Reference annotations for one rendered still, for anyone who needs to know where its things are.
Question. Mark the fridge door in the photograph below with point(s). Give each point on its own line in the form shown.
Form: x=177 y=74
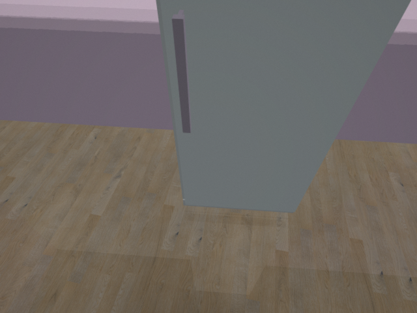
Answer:
x=271 y=84

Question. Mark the handle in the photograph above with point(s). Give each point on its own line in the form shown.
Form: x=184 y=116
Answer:
x=179 y=34

